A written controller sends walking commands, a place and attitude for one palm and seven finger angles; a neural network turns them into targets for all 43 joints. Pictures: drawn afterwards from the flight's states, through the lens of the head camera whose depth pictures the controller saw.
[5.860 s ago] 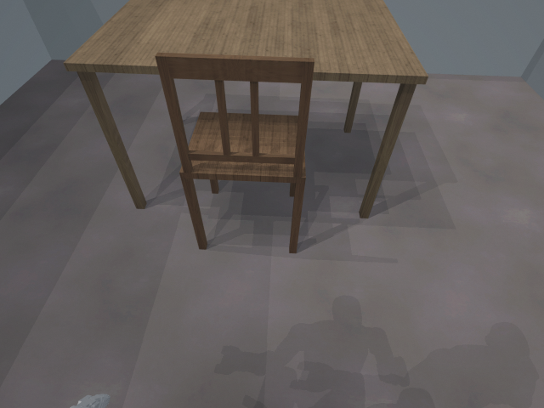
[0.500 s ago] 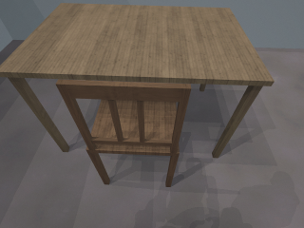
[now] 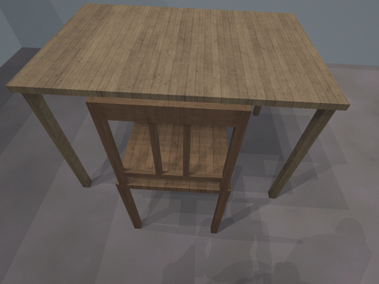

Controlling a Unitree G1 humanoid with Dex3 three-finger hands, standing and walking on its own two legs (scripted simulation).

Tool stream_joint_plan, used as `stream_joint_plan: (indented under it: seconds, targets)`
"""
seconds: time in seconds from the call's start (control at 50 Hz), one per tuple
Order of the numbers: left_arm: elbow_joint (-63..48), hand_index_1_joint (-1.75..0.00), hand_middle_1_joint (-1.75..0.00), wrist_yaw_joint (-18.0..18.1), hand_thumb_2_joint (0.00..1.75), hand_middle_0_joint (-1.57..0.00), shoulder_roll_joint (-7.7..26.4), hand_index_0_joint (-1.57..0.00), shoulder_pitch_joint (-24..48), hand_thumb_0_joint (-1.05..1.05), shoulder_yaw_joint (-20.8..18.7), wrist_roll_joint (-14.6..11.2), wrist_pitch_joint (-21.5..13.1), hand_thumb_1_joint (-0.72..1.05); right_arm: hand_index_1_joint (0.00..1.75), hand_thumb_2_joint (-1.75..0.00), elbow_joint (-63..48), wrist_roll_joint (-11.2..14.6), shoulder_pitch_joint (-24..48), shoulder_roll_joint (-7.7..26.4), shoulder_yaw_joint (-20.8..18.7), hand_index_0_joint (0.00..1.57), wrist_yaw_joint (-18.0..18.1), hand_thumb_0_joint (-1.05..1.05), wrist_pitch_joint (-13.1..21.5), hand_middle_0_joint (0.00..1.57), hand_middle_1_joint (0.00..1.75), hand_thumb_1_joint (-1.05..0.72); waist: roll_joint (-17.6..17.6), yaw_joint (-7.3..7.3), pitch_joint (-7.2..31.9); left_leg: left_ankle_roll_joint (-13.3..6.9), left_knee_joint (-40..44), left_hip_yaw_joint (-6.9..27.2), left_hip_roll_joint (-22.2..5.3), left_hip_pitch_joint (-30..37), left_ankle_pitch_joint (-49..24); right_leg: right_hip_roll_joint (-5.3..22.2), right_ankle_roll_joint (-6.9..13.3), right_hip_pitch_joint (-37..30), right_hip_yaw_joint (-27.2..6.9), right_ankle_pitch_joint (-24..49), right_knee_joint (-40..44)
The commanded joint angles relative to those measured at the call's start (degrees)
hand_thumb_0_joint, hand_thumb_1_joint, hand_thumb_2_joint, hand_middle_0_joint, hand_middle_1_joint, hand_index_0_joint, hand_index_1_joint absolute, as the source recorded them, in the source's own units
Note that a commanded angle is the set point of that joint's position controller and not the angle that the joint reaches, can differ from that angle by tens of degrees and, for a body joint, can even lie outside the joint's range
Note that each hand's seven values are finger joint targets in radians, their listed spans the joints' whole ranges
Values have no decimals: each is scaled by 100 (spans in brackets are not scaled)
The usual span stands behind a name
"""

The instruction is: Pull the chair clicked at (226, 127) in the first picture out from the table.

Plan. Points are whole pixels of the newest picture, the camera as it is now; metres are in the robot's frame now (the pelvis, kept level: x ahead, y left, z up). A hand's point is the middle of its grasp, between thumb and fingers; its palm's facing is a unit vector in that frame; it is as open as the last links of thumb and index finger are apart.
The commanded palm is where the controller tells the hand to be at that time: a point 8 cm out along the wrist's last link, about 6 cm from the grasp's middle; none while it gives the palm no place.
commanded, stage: look again from close up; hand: left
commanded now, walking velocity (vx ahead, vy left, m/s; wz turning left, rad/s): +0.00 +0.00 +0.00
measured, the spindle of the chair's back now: (156, 149) +0.50 +0.14 -0.09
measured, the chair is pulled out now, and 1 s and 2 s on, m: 0.00 0.00 0.00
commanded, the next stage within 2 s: shuffle to correct the standing spot in 0.12 s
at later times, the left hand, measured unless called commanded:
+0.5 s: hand out of the picture -0.02 +0.15 -0.18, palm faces +0.02 -0.98 -0.18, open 7.4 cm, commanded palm none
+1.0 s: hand out of the picture +0.07 +0.12 -0.18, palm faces +0.05 -0.98 -0.20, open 7.3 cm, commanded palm none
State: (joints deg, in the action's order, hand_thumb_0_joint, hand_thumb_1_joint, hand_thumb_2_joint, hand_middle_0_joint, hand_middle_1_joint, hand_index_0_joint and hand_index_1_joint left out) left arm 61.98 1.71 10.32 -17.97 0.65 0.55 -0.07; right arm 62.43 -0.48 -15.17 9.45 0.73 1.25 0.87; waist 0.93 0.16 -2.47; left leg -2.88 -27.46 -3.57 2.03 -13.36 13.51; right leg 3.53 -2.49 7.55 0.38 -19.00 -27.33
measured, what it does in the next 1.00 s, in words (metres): steps on the spot: right foot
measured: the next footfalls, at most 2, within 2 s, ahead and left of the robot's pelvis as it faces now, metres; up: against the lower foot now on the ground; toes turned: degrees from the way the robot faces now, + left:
right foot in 0.88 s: +0.09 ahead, -0.17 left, +0.00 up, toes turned -1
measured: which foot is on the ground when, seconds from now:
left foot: down 0.00-1.00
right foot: down 0.00-0.72, up 0.74-0.86, down 0.88-1.00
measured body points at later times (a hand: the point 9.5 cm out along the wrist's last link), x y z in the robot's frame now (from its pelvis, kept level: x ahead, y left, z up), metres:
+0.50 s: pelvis +0.02 -0.03 +0.00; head +0.03 -0.02 +0.45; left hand -0.02 +0.20 -0.16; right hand +0.01 -0.25 -0.16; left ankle +0.01 +0.09 -0.74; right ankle -0.05 -0.15 -0.74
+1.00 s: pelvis +0.07 -0.06 +0.00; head +0.08 -0.06 +0.45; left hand +0.07 +0.17 -0.16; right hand +0.13 -0.28 -0.16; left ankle +0.05 +0.05 -0.74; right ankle +0.05 -0.17 -0.74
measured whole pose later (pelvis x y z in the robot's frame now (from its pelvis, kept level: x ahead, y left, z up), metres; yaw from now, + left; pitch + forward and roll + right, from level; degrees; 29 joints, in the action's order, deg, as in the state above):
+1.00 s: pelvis +0.07 -0.06 +0.00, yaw +1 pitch -1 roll +1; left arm 61.8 2.2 8.5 -16.2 0.1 1.1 0.0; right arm 61.5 -0.2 -10.5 9.3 -0.8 2.4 -0.1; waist 0.9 1.0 -2.7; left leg -0.7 -28.1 -5.6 0.0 -10.7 16.3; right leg 2.1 0.3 12.2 1.9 -18.6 -31.9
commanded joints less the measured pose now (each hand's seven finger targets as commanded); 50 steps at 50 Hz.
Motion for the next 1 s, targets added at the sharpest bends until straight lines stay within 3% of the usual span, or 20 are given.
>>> stream_joint_plan:
  seconds: [0.0,0.12,0.2,0.34,0.4,0.46,0.5,0.54,0.6,0.64,0.66,0.68,0.7,0.72,0.74,0.78,0.82,0.86,0.9,0.98]
  targets:
    - [-95,-30,-30,75,90,-20,527,-20,-398,0,-80,8,-102,90,30,-90,-150,28,-215,699,-112,20,23,0,138,20,30,-90,-86,10,147,-27,513,683,-718,466,-1266,218,306,344,-155,971,395]
    - [-3,-30,-30,76,90,-20,495,-20,-447,0,-70,26,-92,90,30,-90,-47,52,-97,607,-101,20,28,0,111,20,30,-90,24,41,-271,-18,613,670,-697,252,-900,227,303,439,-156,784,562]
    - [25,-30,-30,78,90,-20,481,-20,-439,0,-71,23,-86,90,30,-90,-28,35,-123,623,-92,20,26,0,110,20,30,-90,-88,23,-185,1,676,696,-694,299,-855,231,306,417,-159,748,543]
    - [45,-30,-30,-27,90,-20,351,-20,-538,0,-97,108,-19,90,30,-90,3,-37,-238,816,-239,20,16,0,-3,20,30,-90,-518,-31,-488,-224,1357,1326,-1073,-72,1878,-111,378,897,279,-640,-35]
    - [55,-30,-30,-60,90,-20,314,-20,-667,0,-121,111,-38,90,30,-90,-45,-46,-248,802,-273,20,32,0,8,20,30,-90,-551,28,-489,-332,1224,1402,-1167,-173,1692,-113,433,923,257,-502,-85]
    - [114,-30,-30,-74,90,-20,352,-20,-893,0,-160,95,-88,90,30,-90,-109,-44,-188,650,-258,20,38,0,45,20,30,-90,-137,104,-399,-210,545,917,-888,-475,1004,63,545,545,-112,-355,354]
    - [198,-30,-30,-41,90,-20,510,-20,-1075,0,-209,63,-138,90,30,-90,-180,-39,-78,423,-200,20,33,0,102,20,30,-90,615,150,-239,-38,-452,189,-462,-792,218,434,728,21,-642,263,731]
    - [263,-30,-30,8,90,-20,620,-20,-1321,0,-263,72,-164,90,30,-90,-319,-58,208,244,-175,20,25,0,119,20,30,-90,1344,257,-420,85,-1332,-258,-251,-1547,995,990,1069,-400,-1223,1817,925]
    - [311,-30,-30,77,90,-20,476,-20,-1465,0,-248,138,-215,90,30,-90,-399,-41,420,176,-171,20,25,0,168,20,30,-90,910,297,-325,57,-1757,-193,-367,-1894,1655,1128,1427,-922,-1036,4388,484]
    - [249,-30,-30,106,90,-20,430,-20,-1086,0,-185,91,-218,90,30,-90,-176,-1,43,56,-86,20,61,0,190,20,30,-90,321,-32,-135,105,-408,-209,-285,-694,739,855,1128,-485,-541,5417,-192]
    - [171,-30,-30,108,90,-20,445,-20,-793,0,-169,25,-219,90,30,-90,59,-6,-595,143,-84,20,91,0,233,20,30,-90,91,-301,260,41,232,-69,-299,392,-1367,460,785,-164,-168,5397,-931]
    - [80,-30,-30,106,90,-20,333,-20,-747,0,-143,-62,-238,90,30,-90,224,-37,-1079,550,-147,20,162,0,269,20,30,-90,-672,-400,743,-319,-133,704,-1062,1625,-3973,35,416,715,124,3940,-1658]
    - [27,-30,-30,143,90,-20,161,-20,-672,0,-85,-134,-247,90,30,-90,295,1,-1356,717,-145,20,218,0,264,20,30,-90,-1367,-375,986,-890,15,1443,-1896,1967,-6558,-254,254,1119,195,173,-2187]
    - [-10,-30,-30,173,90,-20,106,-20,-734,0,-95,-60,-163,90,30,-90,232,57,-965,620,-135,20,187,0,188,20,30,-90,-1041,-134,723,-1075,305,1163,-2132,1467,-6112,-161,308,1021,-56,-1532,-2271]
    - [51,-30,-30,174,90,-20,46,-20,-641,0,-89,-25,-76,90,30,-90,158,43,-507,582,-98,20,201,0,175,20,30,-90,-1269,1,218,-993,461,1084,-2009,988,-5596,-49,262,1058,-105,-1598,-1971]
    - [74,-30,-30,139,90,-20,50,-20,-614,0,-109,12,7,90,30,-90,-22,33,-74,487,-89,20,201,0,113,20,30,-90,-1073,123,-367,-804,609,822,-1687,341,-4620,79,232,865,48,-1054,-1233]
    - [187,-30,-30,121,90,-20,60,-20,-937,0,-114,44,-12,90,30,-90,-128,49,115,532,-120,20,192,0,69,20,30,-90,-430,260,-230,-503,331,636,-1389,405,-3900,21,198,548,159,318,-219]
    - [128,-30,-30,119,90,-20,225,-20,-844,0,-132,64,-66,90,30,-90,-235,85,79,518,-184,20,160,0,45,20,30,-90,72,120,1,-58,225,460,-995,469,-2421,240,320,531,-329,2004,214]
    - [-59,-30,-30,83,90,-20,395,-20,-536,0,-145,59,-41,90,30,-90,-272,61,13,471,-221,20,94,0,18,20,30,-90,-157,26,143,64,497,447,-838,316,-1083,429,446,550,-426,1946,102]
    - [-181,-30,-30,104,90,-20,482,-20,-337,0,-166,56,-82,90,30,-90,-309,27,42,428,-233,20,80,0,-56,20,30,-90,327,13,150,164,227,292,-756,442,-1343,539,539,523,-558,2812,110]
